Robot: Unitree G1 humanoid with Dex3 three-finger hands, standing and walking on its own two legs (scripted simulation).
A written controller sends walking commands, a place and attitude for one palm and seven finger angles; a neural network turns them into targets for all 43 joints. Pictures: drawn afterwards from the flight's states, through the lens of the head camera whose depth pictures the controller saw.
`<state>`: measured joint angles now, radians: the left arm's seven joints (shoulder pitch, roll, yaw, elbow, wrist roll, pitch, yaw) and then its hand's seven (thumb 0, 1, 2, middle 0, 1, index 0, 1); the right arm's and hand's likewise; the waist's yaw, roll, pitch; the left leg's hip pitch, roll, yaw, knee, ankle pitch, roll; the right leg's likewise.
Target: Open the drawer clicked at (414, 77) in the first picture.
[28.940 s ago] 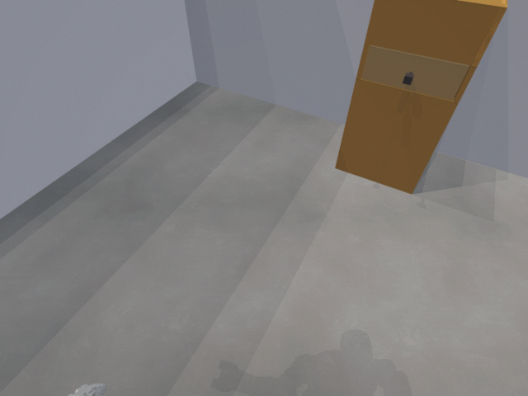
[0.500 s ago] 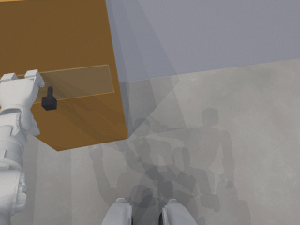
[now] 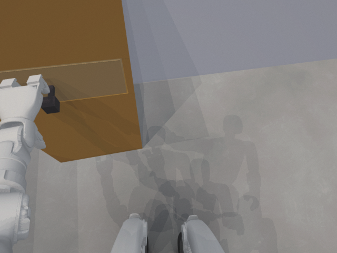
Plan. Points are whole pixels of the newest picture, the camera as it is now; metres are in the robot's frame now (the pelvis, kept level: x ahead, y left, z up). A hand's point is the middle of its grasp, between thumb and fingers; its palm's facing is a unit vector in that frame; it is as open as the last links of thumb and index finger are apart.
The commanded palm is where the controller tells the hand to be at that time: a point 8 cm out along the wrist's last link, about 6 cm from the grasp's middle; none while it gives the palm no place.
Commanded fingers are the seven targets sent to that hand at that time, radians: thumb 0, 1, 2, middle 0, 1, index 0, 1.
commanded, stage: lower the fingers behind the handle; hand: left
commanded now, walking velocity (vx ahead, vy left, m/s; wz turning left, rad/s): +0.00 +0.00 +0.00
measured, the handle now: (51, 98) +0.50 +0.31 -0.04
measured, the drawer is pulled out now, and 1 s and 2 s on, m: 0.00 0.00 0.00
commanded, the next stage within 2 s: close the thumb around the handle in 0.90 s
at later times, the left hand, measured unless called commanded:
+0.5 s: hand (36, 121) +0.44 +0.34 -0.06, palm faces -0.07 +0.00 -1.00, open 13.9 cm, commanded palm +0.44 +0.31 -0.01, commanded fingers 0.00 -0.50 0.30 -0.30 -1.20 -0.30 -1.20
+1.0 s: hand (36, 120) +0.44 +0.34 -0.06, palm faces -0.06 -0.01 -1.00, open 13.8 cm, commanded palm +0.44 +0.32 -0.01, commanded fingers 0.00 -0.44 0.32 -0.30 -1.21 -0.30 -1.21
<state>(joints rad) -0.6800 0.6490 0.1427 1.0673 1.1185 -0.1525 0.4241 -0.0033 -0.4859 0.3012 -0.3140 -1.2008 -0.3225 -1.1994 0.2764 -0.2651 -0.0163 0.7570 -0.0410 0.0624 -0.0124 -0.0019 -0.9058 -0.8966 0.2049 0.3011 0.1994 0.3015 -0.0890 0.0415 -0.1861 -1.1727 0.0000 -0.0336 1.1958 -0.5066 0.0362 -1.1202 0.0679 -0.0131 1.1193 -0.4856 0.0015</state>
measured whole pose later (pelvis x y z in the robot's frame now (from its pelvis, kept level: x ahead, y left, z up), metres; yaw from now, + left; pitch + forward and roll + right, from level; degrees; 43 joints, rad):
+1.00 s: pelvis -0.02 +0.00 -0.03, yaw -1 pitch +31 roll -5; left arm -0.73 0.70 0.16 1.06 1.11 -0.17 0.41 0.00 -0.49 0.30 -0.31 -1.20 -0.31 -1.20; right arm 0.27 -0.27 0.00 0.75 -0.04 0.02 -0.02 0.00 -0.91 -0.90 0.21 0.30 0.20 0.30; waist -0.10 0.04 -0.19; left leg -1.35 0.00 -0.05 1.35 -0.54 0.03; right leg -1.29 0.07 -0.03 1.27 -0.52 0.00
